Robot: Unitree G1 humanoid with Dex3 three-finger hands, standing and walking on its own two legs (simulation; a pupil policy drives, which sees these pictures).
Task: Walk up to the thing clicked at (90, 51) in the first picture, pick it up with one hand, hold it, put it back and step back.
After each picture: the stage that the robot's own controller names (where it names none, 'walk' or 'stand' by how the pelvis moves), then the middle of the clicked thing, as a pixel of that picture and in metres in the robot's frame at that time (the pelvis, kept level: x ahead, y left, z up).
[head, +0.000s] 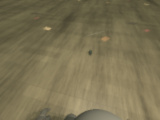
stand; (90, 52) +1.39 -0.06 -0.72
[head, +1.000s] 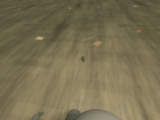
walk; (83, 58) +1.26 +0.19 -0.70
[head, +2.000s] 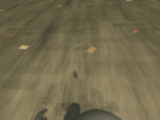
walk; (75, 74) +0.80 +0.29 -0.72
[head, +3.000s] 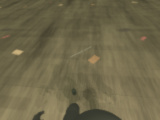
walk; (74, 91) +0.47 +0.23 -0.71
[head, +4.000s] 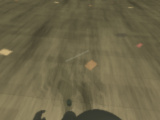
stand; (69, 102) +0.31 +0.19 -0.71
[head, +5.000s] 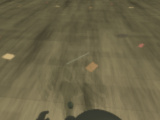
stand; (70, 105) +0.30 +0.20 -0.72
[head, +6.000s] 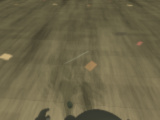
stand; (69, 104) +0.29 +0.21 -0.72
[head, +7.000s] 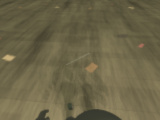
stand; (70, 106) +0.29 +0.21 -0.73
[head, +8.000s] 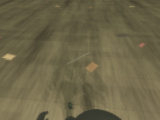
stand; (70, 105) +0.29 +0.21 -0.73
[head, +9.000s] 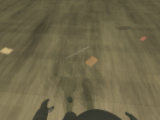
go down; (69, 99) +0.30 +0.21 -0.72
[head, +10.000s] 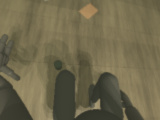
go down; (58, 65) +0.39 +0.21 -0.29
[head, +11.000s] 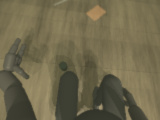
close in; (63, 66) +0.39 +0.20 -0.30
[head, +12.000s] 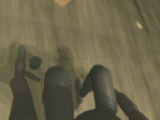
close in; (35, 63) +0.39 +0.24 -0.22
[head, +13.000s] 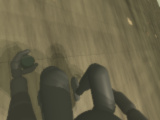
close; (27, 63) +0.38 +0.25 -0.22
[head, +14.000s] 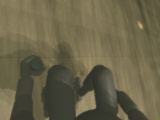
lift; (35, 65) +0.34 +0.24 -0.22
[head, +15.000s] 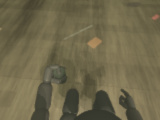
lift; (60, 75) +0.31 +0.19 +0.00
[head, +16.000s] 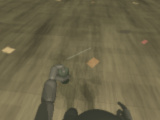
hold; (64, 75) +0.32 +0.17 +0.02
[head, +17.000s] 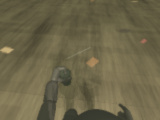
hold; (66, 77) +0.32 +0.16 +0.00
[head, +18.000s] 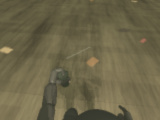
crouch; (64, 79) +0.31 +0.17 -0.01
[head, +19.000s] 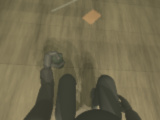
lower; (58, 61) +0.41 +0.19 -0.10
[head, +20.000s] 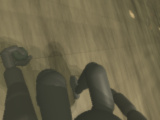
lower; (21, 57) +0.42 +0.26 -0.23
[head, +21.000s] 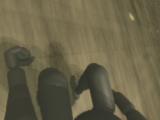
lower; (23, 57) +0.41 +0.26 -0.22
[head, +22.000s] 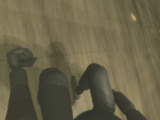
lower; (25, 58) +0.40 +0.26 -0.23
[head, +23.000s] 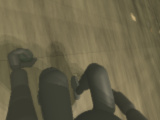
lower; (26, 58) +0.40 +0.25 -0.23
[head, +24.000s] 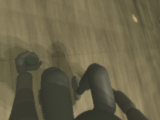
loosen; (31, 61) +0.38 +0.23 -0.23
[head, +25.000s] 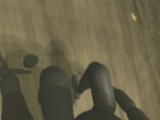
withdraw; (30, 61) +0.38 +0.22 -0.22
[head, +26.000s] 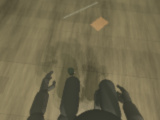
walk; (71, 71) +0.39 +0.17 -0.41
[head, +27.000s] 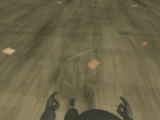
stand; (72, 102) +0.32 +0.16 -0.66
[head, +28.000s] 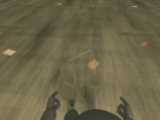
stand; (71, 103) +0.33 +0.17 -0.67
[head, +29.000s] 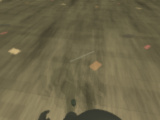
stand; (73, 102) +0.33 +0.15 -0.71
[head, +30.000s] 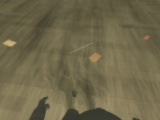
walk; (74, 93) +0.36 +0.12 -0.70
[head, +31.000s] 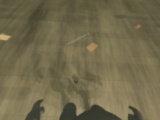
walk; (76, 80) +0.51 +0.12 -0.70
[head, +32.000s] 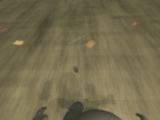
walk; (76, 69) +0.79 +0.26 -0.70
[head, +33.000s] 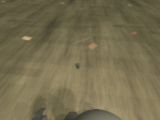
stand; (77, 66) +0.99 +0.18 -0.70
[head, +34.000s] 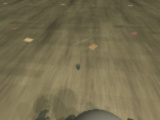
stand; (78, 66) +0.99 +0.19 -0.72
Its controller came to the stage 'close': yes
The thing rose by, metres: 0.72
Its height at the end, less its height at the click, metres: +0.00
